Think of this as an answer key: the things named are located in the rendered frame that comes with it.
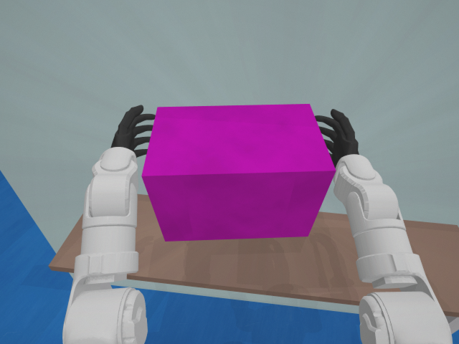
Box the right robot hand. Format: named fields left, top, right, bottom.
left=315, top=109, right=359, bottom=168

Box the robot right upper arm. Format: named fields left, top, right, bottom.
left=359, top=292, right=451, bottom=344

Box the robot right forearm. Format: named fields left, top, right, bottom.
left=333, top=154, right=453, bottom=344

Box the table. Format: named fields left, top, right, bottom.
left=49, top=194, right=459, bottom=334

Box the carton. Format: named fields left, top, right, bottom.
left=142, top=104, right=336, bottom=242

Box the robot left forearm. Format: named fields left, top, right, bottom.
left=62, top=147, right=138, bottom=344

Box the robot left upper arm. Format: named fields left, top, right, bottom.
left=64, top=287, right=148, bottom=344

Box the left robot hand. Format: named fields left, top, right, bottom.
left=111, top=105, right=156, bottom=158

